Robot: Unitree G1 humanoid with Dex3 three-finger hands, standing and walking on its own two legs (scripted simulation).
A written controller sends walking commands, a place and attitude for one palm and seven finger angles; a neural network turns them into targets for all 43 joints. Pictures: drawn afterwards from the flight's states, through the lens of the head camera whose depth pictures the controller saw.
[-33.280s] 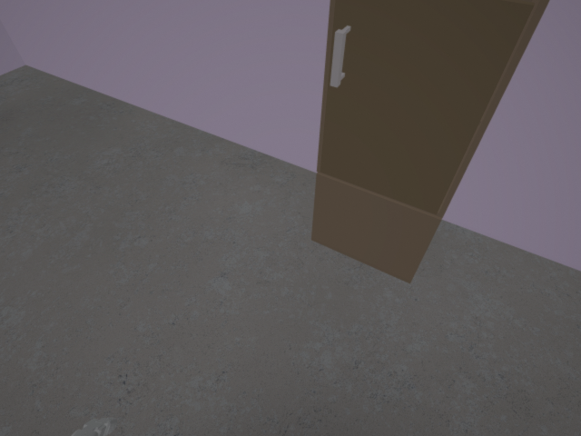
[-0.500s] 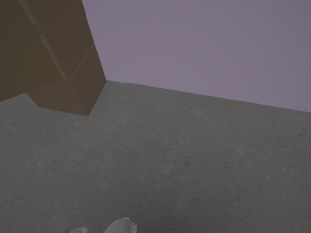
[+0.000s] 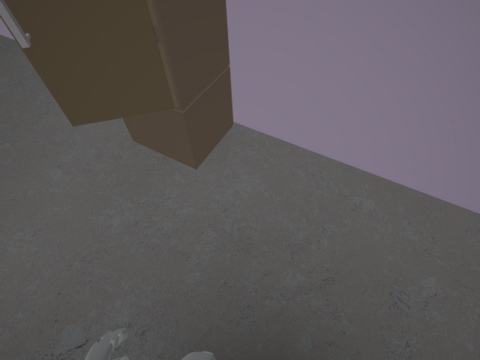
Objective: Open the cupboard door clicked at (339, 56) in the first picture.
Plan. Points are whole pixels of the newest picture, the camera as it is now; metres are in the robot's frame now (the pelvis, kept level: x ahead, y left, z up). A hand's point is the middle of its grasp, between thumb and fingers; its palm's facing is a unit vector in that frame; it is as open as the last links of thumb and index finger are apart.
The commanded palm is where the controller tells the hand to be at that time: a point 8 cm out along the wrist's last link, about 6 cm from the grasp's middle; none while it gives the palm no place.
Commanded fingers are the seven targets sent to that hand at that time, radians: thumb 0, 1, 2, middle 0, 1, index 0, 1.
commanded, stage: turn to face it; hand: left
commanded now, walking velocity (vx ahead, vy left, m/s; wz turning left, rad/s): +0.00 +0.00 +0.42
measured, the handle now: (13, 19) +0.92 +0.68 +0.10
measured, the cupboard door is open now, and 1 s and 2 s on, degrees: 43 43 43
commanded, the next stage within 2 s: take the last steps up to it in 0.24 s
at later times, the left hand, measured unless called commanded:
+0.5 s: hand out of the picture +0.00 +0.23 -0.16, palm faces +0.27 -0.94 -0.22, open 7.3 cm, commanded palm none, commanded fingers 0.00 0.90 0.90 -0.20 -0.30 -0.20 -0.30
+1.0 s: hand out of the picture -0.01 +0.21 -0.16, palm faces +0.44 -0.88 -0.16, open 7.4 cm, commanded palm none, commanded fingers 0.00 0.90 0.90 -0.20 -0.30 -0.20 -0.30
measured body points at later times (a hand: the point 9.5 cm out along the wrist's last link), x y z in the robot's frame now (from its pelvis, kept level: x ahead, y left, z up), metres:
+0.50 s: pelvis +0.01 +0.02 +0.01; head +0.04 +0.05 +0.46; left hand -0.01 +0.28 -0.14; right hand +0.15 -0.19 -0.13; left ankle -0.01 +0.12 -0.73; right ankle +0.00 -0.12 -0.66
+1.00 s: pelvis +0.11 +0.09 +0.01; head +0.15 +0.11 +0.46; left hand -0.03 +0.26 -0.14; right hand +0.26 -0.12 -0.14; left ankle +0.14 +0.25 -0.70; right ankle +0.05 -0.10 -0.72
